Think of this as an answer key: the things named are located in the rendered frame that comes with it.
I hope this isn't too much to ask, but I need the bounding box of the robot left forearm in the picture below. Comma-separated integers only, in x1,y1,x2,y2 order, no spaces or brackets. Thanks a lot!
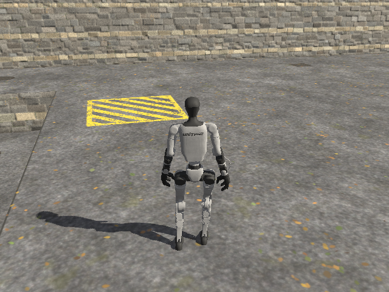
162,148,173,174

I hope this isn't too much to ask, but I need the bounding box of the robot right forearm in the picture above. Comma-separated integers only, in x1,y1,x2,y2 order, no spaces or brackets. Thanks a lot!
216,147,228,176

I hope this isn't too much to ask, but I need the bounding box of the left robot hand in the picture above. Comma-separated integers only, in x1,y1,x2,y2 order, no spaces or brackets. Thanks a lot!
161,172,174,187

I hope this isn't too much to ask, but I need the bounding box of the left robot upper arm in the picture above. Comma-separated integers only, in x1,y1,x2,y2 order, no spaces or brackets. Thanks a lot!
166,123,180,157

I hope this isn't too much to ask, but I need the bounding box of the right robot hand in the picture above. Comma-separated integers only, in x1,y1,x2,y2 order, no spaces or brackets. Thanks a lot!
216,174,230,191

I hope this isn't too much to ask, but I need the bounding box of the left robot thigh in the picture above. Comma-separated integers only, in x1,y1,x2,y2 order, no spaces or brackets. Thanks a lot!
174,170,187,212

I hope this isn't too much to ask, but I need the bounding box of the right robot upper arm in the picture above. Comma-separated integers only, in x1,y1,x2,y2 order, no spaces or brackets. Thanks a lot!
205,123,222,156

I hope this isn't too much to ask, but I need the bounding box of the humanoid robot head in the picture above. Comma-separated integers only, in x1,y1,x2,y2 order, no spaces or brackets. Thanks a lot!
182,97,203,127

